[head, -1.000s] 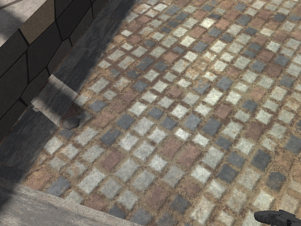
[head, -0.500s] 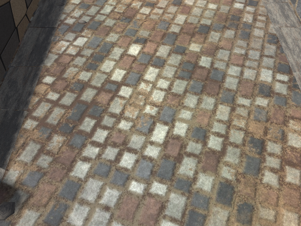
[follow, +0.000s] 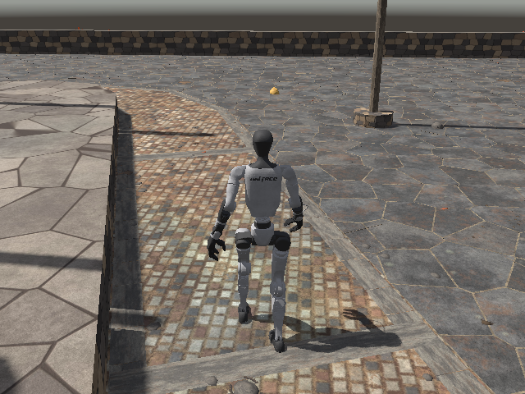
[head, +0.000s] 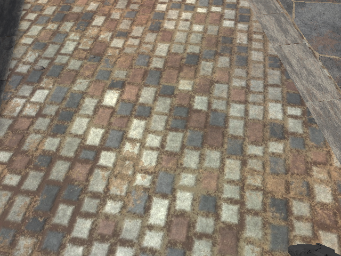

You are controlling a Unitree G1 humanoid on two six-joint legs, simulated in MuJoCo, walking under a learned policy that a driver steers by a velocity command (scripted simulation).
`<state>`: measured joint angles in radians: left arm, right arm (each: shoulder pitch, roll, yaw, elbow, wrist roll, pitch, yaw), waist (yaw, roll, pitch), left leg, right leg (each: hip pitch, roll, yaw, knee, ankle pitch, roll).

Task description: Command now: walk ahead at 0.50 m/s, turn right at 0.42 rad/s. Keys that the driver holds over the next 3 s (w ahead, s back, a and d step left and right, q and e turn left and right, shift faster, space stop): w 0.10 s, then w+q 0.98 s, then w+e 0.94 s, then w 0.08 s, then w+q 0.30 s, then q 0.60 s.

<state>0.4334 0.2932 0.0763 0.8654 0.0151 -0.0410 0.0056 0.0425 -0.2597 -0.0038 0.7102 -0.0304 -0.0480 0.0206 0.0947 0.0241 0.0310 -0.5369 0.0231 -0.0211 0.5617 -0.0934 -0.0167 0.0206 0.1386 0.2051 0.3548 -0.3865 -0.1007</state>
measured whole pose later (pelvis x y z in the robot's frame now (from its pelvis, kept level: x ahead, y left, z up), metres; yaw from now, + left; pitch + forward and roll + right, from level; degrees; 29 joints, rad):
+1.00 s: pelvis +0.49 +0.05 +0.00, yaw +23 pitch +2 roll -1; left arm 0.42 0.24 0.04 0.91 0.02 -0.07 0.02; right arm 0.02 -0.25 -0.04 0.71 -0.04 0.00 0.08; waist 0.07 0.02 0.05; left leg -0.54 0.02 0.10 0.63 -0.17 0.11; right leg 0.10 -0.03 -0.29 0.31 -0.42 0.03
